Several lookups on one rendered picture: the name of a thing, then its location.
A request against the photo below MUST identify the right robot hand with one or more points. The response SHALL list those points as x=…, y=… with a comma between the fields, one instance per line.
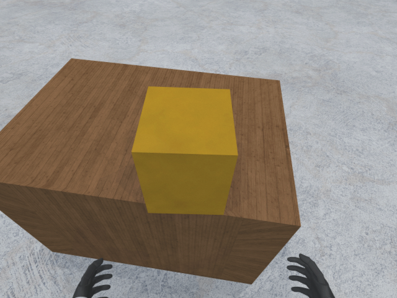
x=315, y=281

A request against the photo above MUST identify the left robot hand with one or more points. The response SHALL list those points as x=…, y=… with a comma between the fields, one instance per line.
x=85, y=287

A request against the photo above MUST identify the pedestal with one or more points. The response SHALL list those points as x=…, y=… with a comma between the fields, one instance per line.
x=68, y=178

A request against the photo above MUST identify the carton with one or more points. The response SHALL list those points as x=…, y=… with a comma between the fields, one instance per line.
x=185, y=150

